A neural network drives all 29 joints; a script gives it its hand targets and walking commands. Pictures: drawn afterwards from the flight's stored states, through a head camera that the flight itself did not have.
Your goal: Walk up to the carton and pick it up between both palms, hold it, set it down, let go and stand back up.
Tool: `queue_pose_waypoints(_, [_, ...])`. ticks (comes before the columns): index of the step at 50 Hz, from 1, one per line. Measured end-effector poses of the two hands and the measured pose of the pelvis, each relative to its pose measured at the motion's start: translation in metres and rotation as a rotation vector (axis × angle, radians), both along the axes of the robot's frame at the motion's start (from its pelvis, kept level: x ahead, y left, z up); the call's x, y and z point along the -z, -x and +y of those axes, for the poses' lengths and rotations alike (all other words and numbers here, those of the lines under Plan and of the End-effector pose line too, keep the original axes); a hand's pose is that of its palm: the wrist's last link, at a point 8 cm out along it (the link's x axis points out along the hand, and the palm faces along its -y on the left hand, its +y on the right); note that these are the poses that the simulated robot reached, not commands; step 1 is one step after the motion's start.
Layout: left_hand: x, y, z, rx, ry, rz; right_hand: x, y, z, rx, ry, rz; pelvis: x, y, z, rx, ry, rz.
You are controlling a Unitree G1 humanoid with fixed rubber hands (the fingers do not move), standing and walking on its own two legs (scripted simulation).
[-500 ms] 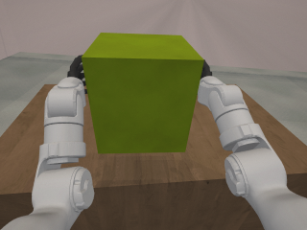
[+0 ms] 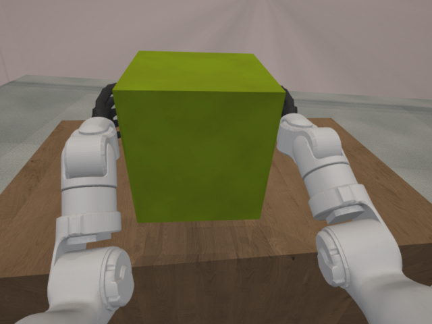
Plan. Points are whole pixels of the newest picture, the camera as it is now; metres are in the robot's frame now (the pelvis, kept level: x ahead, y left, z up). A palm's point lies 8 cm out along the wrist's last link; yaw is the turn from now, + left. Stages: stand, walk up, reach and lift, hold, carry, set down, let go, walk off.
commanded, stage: hold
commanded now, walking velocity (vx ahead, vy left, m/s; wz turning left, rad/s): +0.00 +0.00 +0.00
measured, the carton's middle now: (198, 133) +0.39 +0.01 +0.25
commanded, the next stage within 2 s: none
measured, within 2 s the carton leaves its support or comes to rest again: neither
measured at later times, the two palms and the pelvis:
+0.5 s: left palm (104, 123) +0.36 +0.17 +0.28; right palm (287, 120) +0.37 -0.15 +0.29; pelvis +0.00 +0.00 +0.00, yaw +0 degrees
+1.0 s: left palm (104, 124) +0.36 +0.17 +0.28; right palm (286, 120) +0.37 -0.14 +0.28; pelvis +0.00 +0.00 +0.00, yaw +0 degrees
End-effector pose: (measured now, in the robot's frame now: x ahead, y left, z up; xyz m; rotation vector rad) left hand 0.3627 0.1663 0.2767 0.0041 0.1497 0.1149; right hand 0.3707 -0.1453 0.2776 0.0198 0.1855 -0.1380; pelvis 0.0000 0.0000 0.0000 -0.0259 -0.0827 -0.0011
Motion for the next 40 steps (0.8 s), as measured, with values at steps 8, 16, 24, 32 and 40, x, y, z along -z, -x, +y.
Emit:
queue_pose_waypoints(8, [-0.004, 0.001, 0.000, -0.001, -0.004, -0.003, -0.004, 0.001, 0.000, 0.001, -0.004, -0.003, 0.000, 0.002, 0.001, 0.000, -0.001, 0.009])
queue_pose_waypoints(16, [-0.010, 0.002, 0.001, 0.002, -0.003, -0.010, -0.009, 0.003, 0.001, 0.001, 0.005, -0.009, 0.000, 0.003, 0.001, -0.002, 0.001, 0.000])
queue_pose_waypoints(24, [-0.008, 0.002, 0.000, 0.006, -0.006, 0.009, -0.009, 0.003, 0.000, 0.005, 0.009, 0.010, 0.000, 0.005, 0.000, 0.002, -0.001, 0.002])
queue_pose_waypoints(32, [-0.009, 0.001, -0.001, 0.005, -0.010, 0.000, -0.011, 0.002, -0.001, 0.001, 0.015, 0.002, 0.000, 0.006, -0.001, 0.002, -0.001, 0.008])
queue_pose_waypoints(40, [-0.009, -0.001, 0.000, 0.004, 0.002, 0.000, -0.010, 0.001, 0.000, 0.000, 0.025, 0.002, 0.000, 0.005, -0.002, -0.001, -0.002, 0.012])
